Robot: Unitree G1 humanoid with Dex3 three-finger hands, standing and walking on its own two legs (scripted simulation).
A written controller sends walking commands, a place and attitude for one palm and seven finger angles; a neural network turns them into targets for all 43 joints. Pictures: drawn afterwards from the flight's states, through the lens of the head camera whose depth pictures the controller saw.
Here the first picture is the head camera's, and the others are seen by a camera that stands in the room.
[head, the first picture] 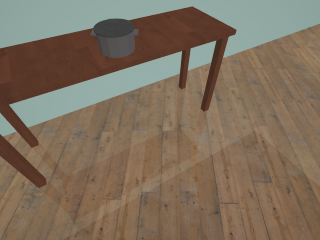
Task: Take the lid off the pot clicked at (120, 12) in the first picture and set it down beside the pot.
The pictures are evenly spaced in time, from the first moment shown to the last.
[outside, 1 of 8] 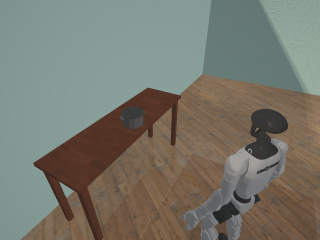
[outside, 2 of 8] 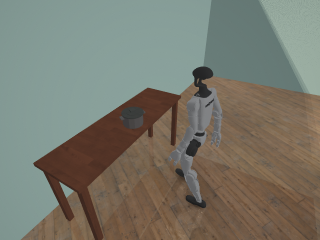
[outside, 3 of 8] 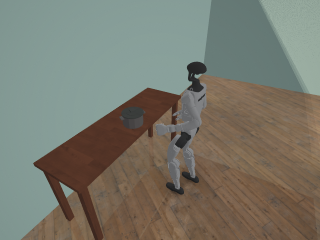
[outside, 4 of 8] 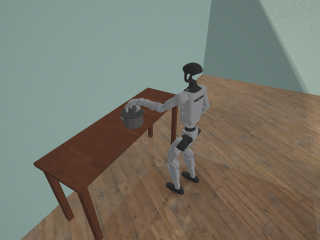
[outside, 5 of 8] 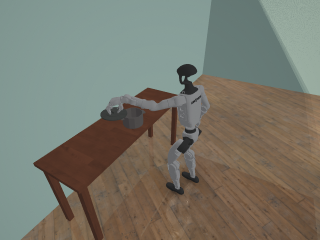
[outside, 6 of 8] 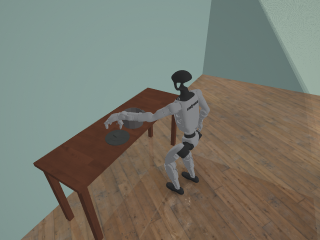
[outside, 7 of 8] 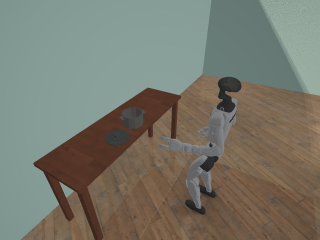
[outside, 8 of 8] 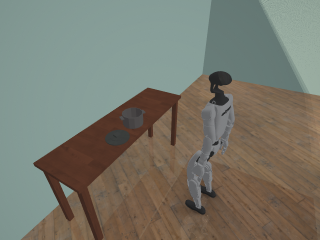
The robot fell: no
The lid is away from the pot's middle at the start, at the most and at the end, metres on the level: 0.00 0.24 0.24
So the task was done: yes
